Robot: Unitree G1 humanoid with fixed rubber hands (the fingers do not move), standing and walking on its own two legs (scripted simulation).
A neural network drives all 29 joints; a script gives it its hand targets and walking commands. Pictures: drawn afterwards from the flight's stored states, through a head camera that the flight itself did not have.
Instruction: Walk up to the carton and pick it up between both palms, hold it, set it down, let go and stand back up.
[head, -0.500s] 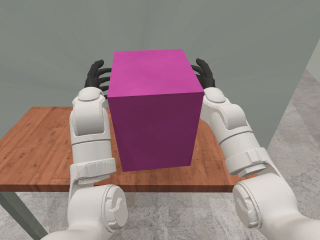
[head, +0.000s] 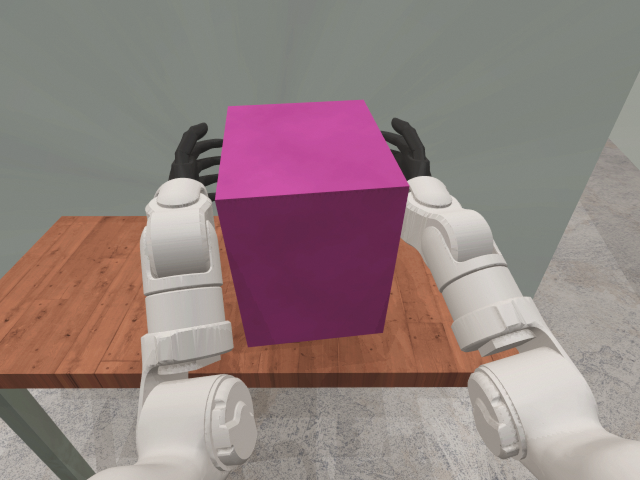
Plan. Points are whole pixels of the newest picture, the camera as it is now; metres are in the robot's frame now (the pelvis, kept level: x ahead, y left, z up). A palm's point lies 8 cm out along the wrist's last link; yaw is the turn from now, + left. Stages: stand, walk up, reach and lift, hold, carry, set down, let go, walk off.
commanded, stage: hold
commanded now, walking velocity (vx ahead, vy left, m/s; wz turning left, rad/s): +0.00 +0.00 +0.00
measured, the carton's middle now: (306, 221) +0.35 +0.01 +0.22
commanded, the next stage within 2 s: none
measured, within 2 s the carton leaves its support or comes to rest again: neither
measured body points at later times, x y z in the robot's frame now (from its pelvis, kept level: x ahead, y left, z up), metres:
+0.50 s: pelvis +0.00 +0.00 +0.00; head -0.07 +0.02 +0.44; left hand +0.38 +0.14 +0.26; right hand +0.38 -0.12 +0.26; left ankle +0.02 +0.11 -0.75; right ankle +0.02 -0.10 -0.75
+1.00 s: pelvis +0.00 +0.00 +0.00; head -0.07 +0.02 +0.44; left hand +0.38 +0.14 +0.26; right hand +0.38 -0.12 +0.26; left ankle +0.02 +0.11 -0.75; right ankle +0.02 -0.10 -0.75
